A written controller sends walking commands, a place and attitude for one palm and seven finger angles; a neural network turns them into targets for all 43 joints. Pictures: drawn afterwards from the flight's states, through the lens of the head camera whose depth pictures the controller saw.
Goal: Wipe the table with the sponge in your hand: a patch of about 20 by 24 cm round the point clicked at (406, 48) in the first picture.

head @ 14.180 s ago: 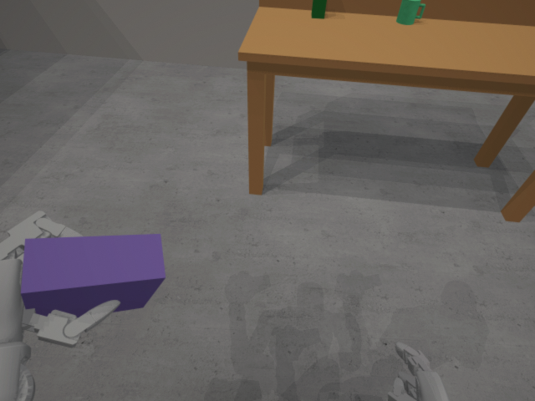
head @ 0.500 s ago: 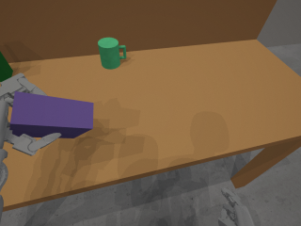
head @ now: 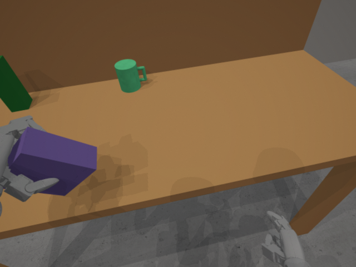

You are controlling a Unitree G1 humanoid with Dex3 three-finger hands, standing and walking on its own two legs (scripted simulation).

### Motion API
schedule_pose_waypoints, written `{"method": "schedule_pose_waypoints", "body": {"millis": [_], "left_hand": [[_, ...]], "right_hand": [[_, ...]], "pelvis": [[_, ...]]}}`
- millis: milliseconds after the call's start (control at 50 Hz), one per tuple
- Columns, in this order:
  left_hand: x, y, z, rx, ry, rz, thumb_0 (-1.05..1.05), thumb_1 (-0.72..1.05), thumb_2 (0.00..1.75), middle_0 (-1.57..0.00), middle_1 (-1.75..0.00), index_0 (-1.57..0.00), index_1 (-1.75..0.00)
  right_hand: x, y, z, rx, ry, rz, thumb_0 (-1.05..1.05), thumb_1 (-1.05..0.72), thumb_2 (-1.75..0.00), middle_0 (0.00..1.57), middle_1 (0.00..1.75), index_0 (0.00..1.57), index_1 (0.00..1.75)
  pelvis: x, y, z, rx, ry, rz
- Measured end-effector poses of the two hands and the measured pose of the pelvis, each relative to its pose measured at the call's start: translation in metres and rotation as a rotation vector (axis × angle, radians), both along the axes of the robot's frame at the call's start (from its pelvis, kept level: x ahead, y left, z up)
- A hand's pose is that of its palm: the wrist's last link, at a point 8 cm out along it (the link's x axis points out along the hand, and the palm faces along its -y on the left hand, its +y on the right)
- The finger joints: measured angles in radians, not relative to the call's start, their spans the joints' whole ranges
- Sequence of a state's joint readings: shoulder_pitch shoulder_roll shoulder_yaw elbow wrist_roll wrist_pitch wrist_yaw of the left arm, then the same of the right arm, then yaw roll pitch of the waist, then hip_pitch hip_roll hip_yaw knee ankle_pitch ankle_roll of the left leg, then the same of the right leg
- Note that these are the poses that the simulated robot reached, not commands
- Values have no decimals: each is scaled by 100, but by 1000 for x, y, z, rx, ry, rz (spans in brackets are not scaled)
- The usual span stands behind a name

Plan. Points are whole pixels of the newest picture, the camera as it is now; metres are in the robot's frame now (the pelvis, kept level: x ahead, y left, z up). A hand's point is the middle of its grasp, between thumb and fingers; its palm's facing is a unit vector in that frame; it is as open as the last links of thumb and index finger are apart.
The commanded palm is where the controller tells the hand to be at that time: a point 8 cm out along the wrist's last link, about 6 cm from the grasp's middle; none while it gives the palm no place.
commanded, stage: turn the palm down, sponge in hand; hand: left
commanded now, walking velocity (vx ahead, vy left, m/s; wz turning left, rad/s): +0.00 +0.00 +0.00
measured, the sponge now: (60, 168) +0.25 +0.27 +0.14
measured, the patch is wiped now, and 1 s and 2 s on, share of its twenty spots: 0.00 0.00 0.00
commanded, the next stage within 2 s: move the sponge above the wiping area in 1.62 s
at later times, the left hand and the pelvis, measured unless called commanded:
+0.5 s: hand (40, 155) +0.24 +0.29 +0.18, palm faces +0.21 -0.37 -0.90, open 9.6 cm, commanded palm +0.21 +0.31 +0.24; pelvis +0.01 +0.01 +0.00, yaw -1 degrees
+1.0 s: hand (19, 145) +0.25 +0.33 +0.20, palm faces +0.20 -0.14 -0.97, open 9.6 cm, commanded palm +0.20 +0.32 +0.26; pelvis +0.00 +0.05 +0.01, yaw -2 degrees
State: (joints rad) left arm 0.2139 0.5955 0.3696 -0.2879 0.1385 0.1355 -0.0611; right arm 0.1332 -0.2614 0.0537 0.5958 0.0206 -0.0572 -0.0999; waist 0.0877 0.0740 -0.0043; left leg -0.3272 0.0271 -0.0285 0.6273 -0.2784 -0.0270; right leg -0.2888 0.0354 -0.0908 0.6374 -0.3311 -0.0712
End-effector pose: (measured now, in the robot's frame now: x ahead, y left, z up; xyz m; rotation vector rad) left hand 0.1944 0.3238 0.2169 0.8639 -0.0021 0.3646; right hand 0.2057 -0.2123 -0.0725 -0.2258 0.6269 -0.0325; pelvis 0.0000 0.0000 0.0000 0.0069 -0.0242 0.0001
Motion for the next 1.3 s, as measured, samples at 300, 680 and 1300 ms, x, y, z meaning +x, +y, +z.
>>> {"method": "schedule_pose_waypoints", "body": {"millis": [300,680,1300], "left_hand": [[14,-22,18,209,26,-63,0,-44,102,-78,-136,-78,-135],[19,3,25,364,88,31,0,-44,102,-79,-136,-78,-135],[18,-13,22,599,244,38,0,-44,102,-79,-136,-78,-135]], "right_hand": [[-21,-43,-22,-26,78,-109,2,-91,-90,20,30,20,30],[28,41,13,47,-39,-14,2,-91,-89,20,30,20,30],[25,48,19,44,2,24,2,-91,-89,20,30,14,28]], "pelvis": [[13,-6,-7,7,34,-17],[12,32,5,-10,7,-26],[-9,40,15,-1,-36,-40]]}}
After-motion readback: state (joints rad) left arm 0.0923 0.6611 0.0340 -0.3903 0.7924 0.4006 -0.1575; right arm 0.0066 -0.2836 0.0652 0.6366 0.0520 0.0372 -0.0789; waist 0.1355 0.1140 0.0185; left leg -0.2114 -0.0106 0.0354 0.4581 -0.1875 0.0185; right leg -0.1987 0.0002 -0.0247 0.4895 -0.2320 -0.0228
